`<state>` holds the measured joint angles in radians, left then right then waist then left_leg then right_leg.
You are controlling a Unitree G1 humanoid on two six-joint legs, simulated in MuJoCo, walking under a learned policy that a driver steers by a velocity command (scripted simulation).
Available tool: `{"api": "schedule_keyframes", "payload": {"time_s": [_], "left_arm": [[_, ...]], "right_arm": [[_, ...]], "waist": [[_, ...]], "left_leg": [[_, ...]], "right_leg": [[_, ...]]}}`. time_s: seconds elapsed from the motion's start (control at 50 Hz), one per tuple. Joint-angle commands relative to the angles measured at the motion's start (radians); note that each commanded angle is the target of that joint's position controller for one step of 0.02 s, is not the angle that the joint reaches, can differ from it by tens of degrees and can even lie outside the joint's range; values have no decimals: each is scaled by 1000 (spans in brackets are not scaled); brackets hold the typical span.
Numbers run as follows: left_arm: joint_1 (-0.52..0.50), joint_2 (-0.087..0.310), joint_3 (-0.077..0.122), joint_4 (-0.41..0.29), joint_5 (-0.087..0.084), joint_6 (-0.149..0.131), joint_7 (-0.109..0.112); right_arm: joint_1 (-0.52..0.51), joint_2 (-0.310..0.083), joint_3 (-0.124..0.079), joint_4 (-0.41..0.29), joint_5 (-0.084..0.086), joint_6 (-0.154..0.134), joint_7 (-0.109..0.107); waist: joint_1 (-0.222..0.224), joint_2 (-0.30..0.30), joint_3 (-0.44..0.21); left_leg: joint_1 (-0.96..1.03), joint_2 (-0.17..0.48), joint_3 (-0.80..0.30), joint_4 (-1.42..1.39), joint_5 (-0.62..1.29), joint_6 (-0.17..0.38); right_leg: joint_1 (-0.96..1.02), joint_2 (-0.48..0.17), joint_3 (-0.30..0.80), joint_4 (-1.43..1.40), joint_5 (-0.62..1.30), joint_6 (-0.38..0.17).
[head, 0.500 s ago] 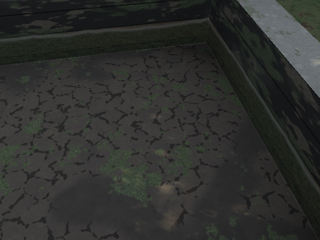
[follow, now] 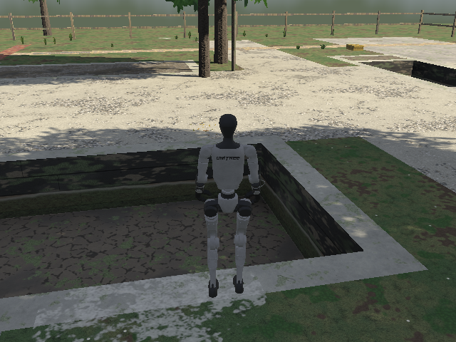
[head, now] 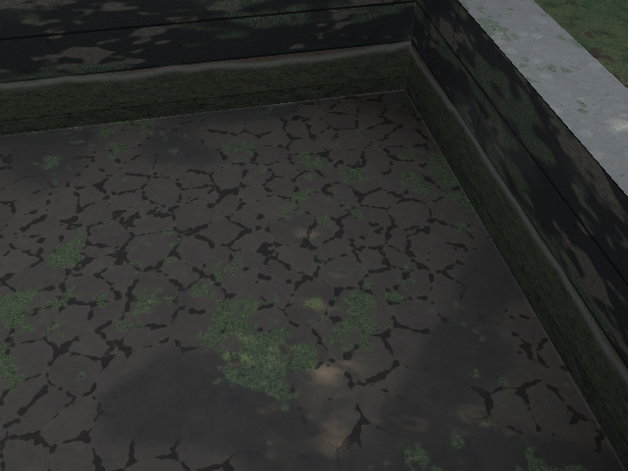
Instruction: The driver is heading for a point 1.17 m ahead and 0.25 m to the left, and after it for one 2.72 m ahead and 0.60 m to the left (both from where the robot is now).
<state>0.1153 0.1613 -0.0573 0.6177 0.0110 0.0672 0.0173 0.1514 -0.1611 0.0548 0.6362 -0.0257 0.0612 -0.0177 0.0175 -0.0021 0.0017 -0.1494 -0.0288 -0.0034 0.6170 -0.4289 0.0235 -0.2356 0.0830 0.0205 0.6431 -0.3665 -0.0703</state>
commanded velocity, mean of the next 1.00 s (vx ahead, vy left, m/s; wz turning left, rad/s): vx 0.26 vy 0.00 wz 0.00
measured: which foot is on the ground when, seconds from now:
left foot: down 0.00-1.00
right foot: down 0.00-1.00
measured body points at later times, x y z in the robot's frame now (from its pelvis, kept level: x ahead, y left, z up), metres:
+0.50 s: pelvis +0.01 +0.00 +0.01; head -0.01 +0.00 +0.46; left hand +0.18 +0.20 -0.08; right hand +0.17 -0.20 -0.09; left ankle -0.06 +0.11 -0.72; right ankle -0.01 -0.08 -0.72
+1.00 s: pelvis +0.00 +0.00 +0.02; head +0.00 +0.00 +0.47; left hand +0.15 +0.22 -0.09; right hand +0.13 -0.22 -0.10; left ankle -0.06 +0.11 -0.72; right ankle -0.01 -0.08 -0.72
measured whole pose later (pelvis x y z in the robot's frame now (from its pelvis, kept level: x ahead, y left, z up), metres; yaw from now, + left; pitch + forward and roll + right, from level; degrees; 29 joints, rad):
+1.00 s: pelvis +0.00 +0.00 +0.02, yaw +0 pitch +0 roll +0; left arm 0.14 0.19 -0.04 0.70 0.01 0.07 0.02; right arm 0.20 -0.19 0.04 0.71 -0.02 0.07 -0.02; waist 0.01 0.00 -0.01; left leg -0.10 -0.03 -0.02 0.40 -0.30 0.02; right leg -0.18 0.08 0.02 0.42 -0.24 -0.07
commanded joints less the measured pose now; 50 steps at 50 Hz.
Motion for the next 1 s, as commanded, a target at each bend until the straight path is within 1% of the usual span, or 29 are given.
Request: {"api": "schedule_keyframes", "payload": {"time_s": [0.02, 0.32, 0.4, 0.44, 0.46, 0.48, 0.52, 0.56, 0.64, 0.66, 0.7, 0.74, 0.84, 1.0], "left_arm": [[-93, 68, 19, -97, 1, -18, 2], [-81, 66, 17, -98, 1, -18, 2], [-59, 52, 8, -76, 2, -18, 0], [-50, 53, 5, -58, 5, -21, -1], [-96, 46, 2, -77, 12, -26, -13], [-59, 44, 3, -57, 17, -32, -16], [-30, 61, 9, -30, 11, -39, -17], [-26, 63, 11, -15, 4, -43, -17], [-25, 62, 14, 4, -2, -44, -22], [-22, 78, 17, 15, -16, -40, -7], [-33, 76, 18, 11, -15, -34, 2], [-30, 81, 20, 13, -13, -31, 3], [-23, 94, 27, 12, -8, -22, 4], [-22, 107, 35, -3, -1, -6, 8]], "right_arm": [[-77, -69, -19, -89, -1, -18, -2], [-58, -71, -18, -84, -3, -18, -1], [-36, -61, -11, -62, -6, -15, 1], [-22, -62, -9, -43, -7, -15, 1], [-92, -56, -3, -75, -1, -11, 0], [-63, -63, -6, -59, -6, -9, 0], [-28, -81, -14, -41, -3, -8, -2], [-15, -85, -18, -30, 0, -6, -1], [-8, -82, -23, -20, 4, 2, 4], [18, -92, -28, 5, 11, -4, 0], [13, -83, -25, 7, 13, -9, -1], [6, -85, -26, 8, 13, -11, -2], [8, -101, -30, 7, 12, -10, -6], [14, -114, -33, -7, 6, -1, -5]], "waist": [[1, 0, -55], [0, -2, -57], [-1, -2, -17], [-3, -5, 6], [17, -8, 53], [16, 0, -27], [11, 8, -70], [6, 12, -92], [-2, 3, -91], [-18, 3, -105], [-15, 3, -76], [-11, 2, -62], [-3, 4, -70], [2, -2, -66]], "left_leg": [[22, 48, -58, -57, 304, 19], [18, 48, -60, -56, 287, 18], [25, 61, -80, -131, 241, 19], [40, 74, -95, -193, 261, 17], [1, 99, -110, -183, 479, 6], [53, 109, -115, -204, 514, 4], [96, 112, -114, -231, 536, 3], [122, 112, -113, -253, 526, 2], [126, 116, -115, -290, 475, 1], [148, 92, -99, -282, 381, 0], [118, 96, -101, -286, 377, 2], [102, 98, -102, -282, 391, 6], [72, 97, -98, -259, 424, 12], [34, 89, -93, -226, 393, 22]], "right_leg": [[-22, -97, 107, -109, 303, -21], [-25, -100, 113, -110, 295, -24], [-31, -115, 137, -180, 254, -20], [-15, -126, 149, -238, 267, -11], [-2, -133, 131, -231, 449, -6], [51, -142, 134, -245, 478, -7], [103, -147, 135, -271, 517, -9], [129, -155, 136, -294, 531, -12], [137, -161, 133, -332, 509, -15], [122, -152, 144, -317, 451, -12], [105, -155, 144, -324, 433, -13], [97, -154, 142, -322, 435, -15], [106, -152, 136, -288, 465, -21], [77, -149, 133, -248, 439, -31]]}}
